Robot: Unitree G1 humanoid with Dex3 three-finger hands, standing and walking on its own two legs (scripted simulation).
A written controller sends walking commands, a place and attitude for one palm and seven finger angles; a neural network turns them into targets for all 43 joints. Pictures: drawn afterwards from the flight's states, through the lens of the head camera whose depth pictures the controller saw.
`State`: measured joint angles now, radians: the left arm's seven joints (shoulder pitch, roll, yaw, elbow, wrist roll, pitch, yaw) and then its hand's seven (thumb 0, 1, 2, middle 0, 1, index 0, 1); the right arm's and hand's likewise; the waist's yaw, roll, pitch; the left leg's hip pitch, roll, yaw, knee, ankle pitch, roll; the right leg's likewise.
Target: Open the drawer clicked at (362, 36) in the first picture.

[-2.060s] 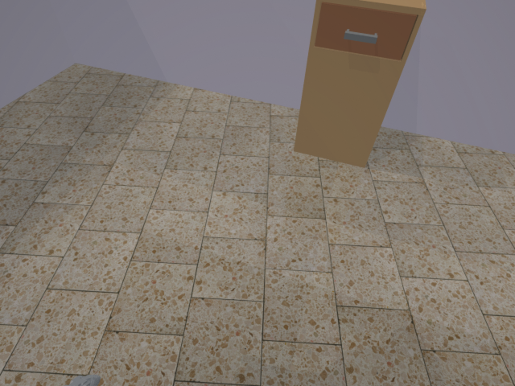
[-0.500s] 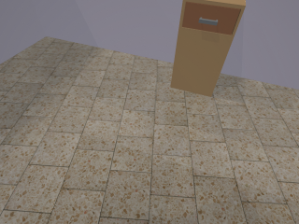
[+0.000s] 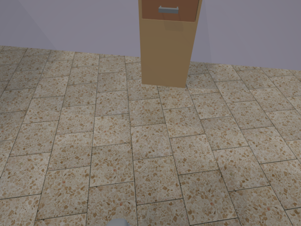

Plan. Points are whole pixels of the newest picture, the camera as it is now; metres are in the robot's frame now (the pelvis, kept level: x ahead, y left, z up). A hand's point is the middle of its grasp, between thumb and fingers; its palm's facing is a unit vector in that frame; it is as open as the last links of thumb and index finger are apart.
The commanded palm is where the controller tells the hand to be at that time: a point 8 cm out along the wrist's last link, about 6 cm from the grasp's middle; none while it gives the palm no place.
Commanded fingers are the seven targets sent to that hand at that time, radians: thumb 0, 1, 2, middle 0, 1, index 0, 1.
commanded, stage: walk to a spot facing it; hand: left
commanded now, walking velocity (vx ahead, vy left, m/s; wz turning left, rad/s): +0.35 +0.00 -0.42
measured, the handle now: (168, 8) +1.42 +0.00 -0.03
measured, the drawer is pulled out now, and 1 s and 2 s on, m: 0.00 0.00 0.00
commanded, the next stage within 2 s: turn to face it in 1.22 s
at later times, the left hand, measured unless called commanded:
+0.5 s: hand (85, 177) +0.29 +0.26 -0.17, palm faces -0.18 -0.97 -0.18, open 7.4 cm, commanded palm none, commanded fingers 0.00 0.90 0.90 -0.20 -0.30 -0.20 -0.30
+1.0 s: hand (149, 113) +0.59 +0.06 -0.17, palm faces -0.50 -0.85 -0.17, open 7.4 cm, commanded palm none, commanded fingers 0.00 0.90 0.90 -0.20 -0.30 -0.20 -0.30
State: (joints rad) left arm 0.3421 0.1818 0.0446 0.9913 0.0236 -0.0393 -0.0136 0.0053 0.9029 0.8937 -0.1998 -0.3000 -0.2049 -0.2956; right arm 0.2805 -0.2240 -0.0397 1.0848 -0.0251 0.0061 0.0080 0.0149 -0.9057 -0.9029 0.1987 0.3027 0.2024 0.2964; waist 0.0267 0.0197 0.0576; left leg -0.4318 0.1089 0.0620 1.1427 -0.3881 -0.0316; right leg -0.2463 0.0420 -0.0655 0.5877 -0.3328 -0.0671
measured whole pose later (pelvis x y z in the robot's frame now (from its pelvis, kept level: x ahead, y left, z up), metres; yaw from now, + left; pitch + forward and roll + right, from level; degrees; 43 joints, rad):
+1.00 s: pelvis +0.40 -0.04 -0.01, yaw -29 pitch -2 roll -1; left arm 0.12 0.19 0.06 0.96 0.02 -0.04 -0.02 0.00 0.90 0.89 -0.20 -0.30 -0.20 -0.30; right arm 0.40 -0.13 -0.04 1.10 -0.02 -0.01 -0.01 0.02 -0.91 -0.90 0.20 0.30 0.20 0.30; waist -0.06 -0.01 0.10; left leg -0.36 0.16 0.10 1.31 -0.42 -0.05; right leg -0.34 0.03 -0.14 0.62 -0.26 -0.09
